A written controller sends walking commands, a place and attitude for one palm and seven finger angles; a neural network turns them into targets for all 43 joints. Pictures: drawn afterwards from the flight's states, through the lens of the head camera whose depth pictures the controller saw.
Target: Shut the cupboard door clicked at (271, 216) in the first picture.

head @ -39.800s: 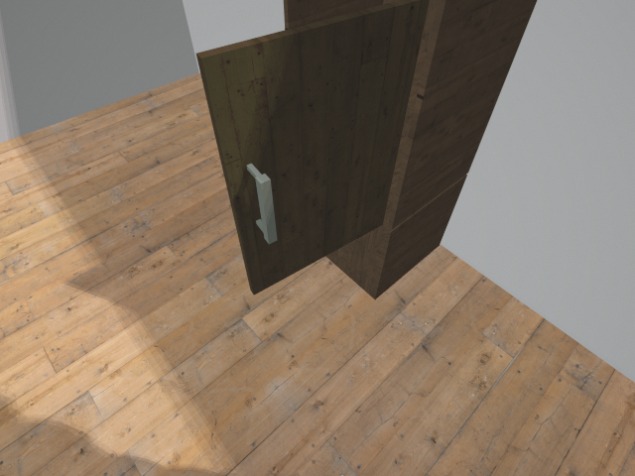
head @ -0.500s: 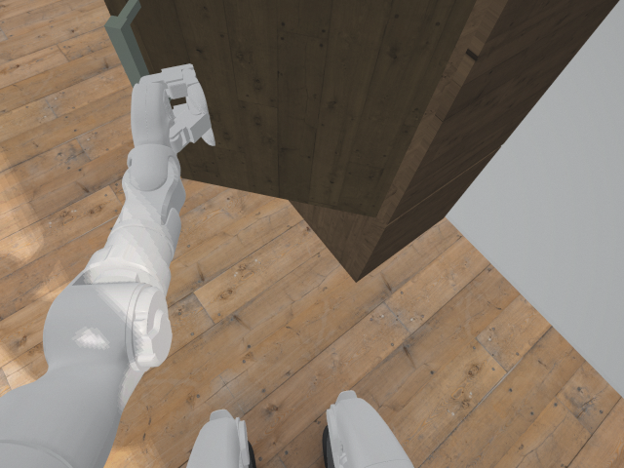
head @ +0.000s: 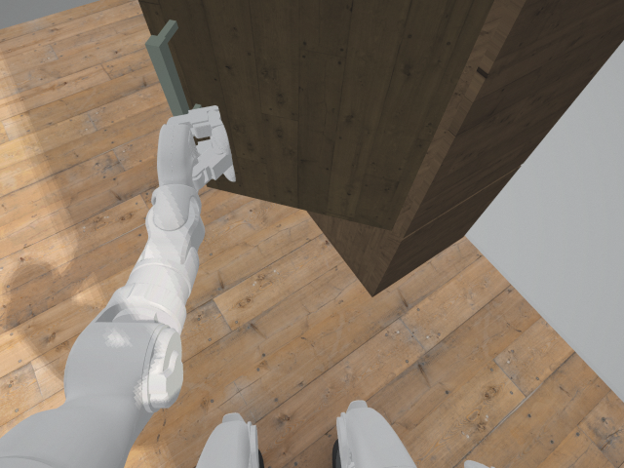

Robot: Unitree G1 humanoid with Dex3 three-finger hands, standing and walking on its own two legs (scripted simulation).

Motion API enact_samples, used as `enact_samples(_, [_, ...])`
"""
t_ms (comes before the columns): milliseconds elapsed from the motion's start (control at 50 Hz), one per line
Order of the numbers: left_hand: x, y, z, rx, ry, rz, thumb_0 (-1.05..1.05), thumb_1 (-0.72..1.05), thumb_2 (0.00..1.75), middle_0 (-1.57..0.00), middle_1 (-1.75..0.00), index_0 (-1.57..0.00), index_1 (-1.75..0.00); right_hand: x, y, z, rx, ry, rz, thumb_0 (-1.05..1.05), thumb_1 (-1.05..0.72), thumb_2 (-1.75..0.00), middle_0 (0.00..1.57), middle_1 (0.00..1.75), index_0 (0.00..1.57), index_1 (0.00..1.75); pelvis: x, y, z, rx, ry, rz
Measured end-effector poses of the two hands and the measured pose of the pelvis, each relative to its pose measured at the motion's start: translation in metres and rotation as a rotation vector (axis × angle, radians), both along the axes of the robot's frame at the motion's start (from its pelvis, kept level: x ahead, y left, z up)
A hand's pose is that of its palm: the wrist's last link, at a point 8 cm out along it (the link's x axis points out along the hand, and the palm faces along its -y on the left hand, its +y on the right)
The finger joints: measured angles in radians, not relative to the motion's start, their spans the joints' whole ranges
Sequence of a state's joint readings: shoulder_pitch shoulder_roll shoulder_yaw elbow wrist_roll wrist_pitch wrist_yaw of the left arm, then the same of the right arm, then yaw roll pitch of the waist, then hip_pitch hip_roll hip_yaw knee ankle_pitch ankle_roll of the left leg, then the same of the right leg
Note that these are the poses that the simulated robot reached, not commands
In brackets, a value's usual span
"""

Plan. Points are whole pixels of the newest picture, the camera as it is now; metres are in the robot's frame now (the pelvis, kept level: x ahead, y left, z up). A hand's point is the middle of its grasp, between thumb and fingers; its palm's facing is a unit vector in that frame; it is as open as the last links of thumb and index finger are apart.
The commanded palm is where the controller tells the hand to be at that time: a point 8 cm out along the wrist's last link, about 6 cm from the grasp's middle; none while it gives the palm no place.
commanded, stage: draw the hand back to the body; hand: left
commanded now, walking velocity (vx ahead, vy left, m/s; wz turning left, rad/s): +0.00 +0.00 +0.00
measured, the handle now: (179, 82) +0.65 +0.14 +0.06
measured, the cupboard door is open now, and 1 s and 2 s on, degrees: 42 42 42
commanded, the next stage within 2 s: step back with the hand held close in 1.52 s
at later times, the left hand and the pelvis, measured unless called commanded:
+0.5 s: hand (122, 220) +0.36 +0.15 +0.15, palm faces -0.04 -0.99 -0.10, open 3.1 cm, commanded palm +0.33 +0.21 +0.16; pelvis +0.02 +0.01 +0.06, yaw +0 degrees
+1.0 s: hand out of the picture +0.26 +0.25 +0.22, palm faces +0.35 -0.86 -0.37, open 5.0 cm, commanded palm +0.21 +0.30 +0.25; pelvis +0.05 +0.01 +0.09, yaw +1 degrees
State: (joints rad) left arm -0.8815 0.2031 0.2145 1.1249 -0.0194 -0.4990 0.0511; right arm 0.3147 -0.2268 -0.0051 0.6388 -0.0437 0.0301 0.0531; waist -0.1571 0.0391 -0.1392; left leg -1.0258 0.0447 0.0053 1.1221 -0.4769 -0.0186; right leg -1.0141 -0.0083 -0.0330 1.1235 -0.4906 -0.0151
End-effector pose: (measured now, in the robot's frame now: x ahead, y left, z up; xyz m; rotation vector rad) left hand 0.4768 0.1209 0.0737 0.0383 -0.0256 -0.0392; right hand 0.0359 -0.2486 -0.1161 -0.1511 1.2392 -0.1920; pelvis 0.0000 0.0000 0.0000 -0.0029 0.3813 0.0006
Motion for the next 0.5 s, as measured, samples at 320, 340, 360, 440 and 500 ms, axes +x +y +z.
enact_samples(320, [-0.083,0.061,0.05,0.0,-0.035,0.013,0.02,0.9,0.9,-1.3,-1.5,-1.3,-1.5,0.032,-0.003,0.048,-0.01,-0.122,-0.016,0.01,-0.91,-0.9,0.2,0.3,0.2,0.3,0.015,0.001,0.045,0.0,-0.156,-0.011])
enact_samples(340, [-0.088,0.063,0.055,-0.001,-0.045,0.006,0.02,0.9,0.9,-1.3,-1.5,-1.3,-1.5,0.04,-0.003,0.052,-0.015,-0.146,-0.009,0.01,-0.91,-0.9,0.2,0.3,0.2,0.3,0.015,0.001,0.047,-0.001,-0.167,-0.009])
enact_samples(360, [-0.093,0.066,0.059,0.0,-0.051,-0.001,0.02,0.9,0.9,-1.3,-1.5,-1.3,-1.5,0.049,-0.003,0.056,-0.018,-0.173,-0.001,0.01,-0.91,-0.9,0.2,0.3,0.2,0.3,0.016,0.002,0.049,-0.001,-0.177,-0.007])
enact_samples(440, [-0.116,0.075,0.071,-0.003,-0.043,-0.021,0.02,0.9,0.9,-1.28,-1.48,-1.29,-1.48,0.087,-0.001,0.072,-0.022,-0.289,0.036,0.01,-0.91,-0.9,0.2,0.3,0.2,0.3,0.019,0.004,0.055,-0.001,-0.219,-0.002])
enact_samples(500, [-0.134,0.083,0.077,0.059,-0.013,-0.002,0.02,0.9,0.9,-1.25,-1.45,-1.25,-1.45,0.115,0.005,0.086,-0.023,-0.367,0.053,0.01,-0.91,-0.9,0.2,0.3,0.2,0.3,0.021,0.006,0.061,0.005,-0.255,-0.003])
